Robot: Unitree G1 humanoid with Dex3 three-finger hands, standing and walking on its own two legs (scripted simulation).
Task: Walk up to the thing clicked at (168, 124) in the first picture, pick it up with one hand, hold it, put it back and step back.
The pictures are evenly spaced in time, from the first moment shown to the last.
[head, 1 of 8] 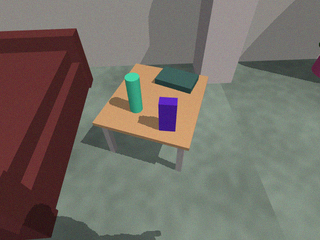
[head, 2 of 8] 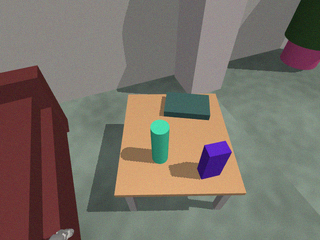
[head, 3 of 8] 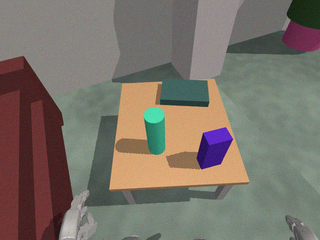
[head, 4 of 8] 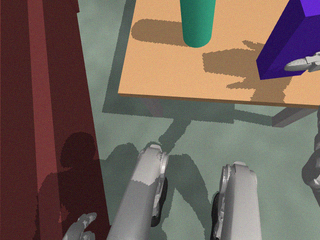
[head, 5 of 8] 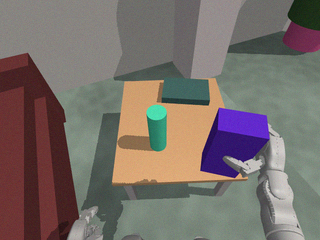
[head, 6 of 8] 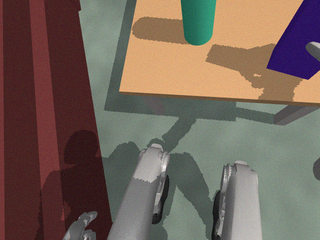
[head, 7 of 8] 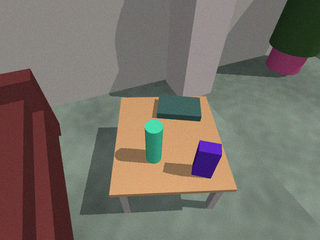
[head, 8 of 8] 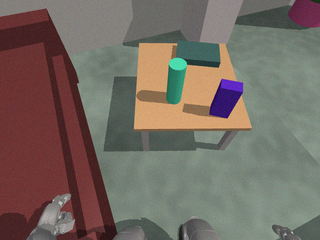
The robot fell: yes
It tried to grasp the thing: yes
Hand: right
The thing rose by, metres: 0.33
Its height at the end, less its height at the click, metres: +0.00
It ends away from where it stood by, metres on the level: 0.01
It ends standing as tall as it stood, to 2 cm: yes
